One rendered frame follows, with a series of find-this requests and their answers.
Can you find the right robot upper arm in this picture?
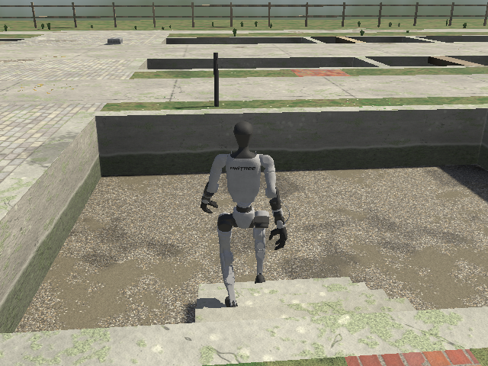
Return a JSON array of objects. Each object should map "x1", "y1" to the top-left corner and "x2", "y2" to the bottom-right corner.
[{"x1": 259, "y1": 154, "x2": 277, "y2": 198}]

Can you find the right robot shin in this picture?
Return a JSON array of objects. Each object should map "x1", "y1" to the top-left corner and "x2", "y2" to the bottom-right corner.
[{"x1": 255, "y1": 228, "x2": 265, "y2": 275}]

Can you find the left robot upper arm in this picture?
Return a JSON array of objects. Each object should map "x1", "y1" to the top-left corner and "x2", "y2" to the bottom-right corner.
[{"x1": 207, "y1": 154, "x2": 228, "y2": 193}]

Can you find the robot right hand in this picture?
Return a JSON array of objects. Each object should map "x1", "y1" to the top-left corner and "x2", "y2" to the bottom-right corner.
[{"x1": 269, "y1": 227, "x2": 287, "y2": 250}]

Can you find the robot shin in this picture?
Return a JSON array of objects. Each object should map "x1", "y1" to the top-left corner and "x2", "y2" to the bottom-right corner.
[
  {"x1": 220, "y1": 253, "x2": 236, "y2": 306},
  {"x1": 255, "y1": 228, "x2": 265, "y2": 275}
]

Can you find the robot right forearm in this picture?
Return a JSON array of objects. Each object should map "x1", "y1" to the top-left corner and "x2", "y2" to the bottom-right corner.
[{"x1": 269, "y1": 187, "x2": 286, "y2": 229}]

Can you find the left robot shin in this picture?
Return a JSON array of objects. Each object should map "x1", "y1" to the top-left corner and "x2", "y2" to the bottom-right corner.
[{"x1": 220, "y1": 253, "x2": 236, "y2": 306}]

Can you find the robot left hand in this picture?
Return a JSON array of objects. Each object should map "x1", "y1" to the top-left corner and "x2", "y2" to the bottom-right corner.
[{"x1": 201, "y1": 201, "x2": 218, "y2": 214}]

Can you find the robot left forearm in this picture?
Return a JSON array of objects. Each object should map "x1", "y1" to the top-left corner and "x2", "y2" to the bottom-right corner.
[{"x1": 201, "y1": 182, "x2": 214, "y2": 204}]

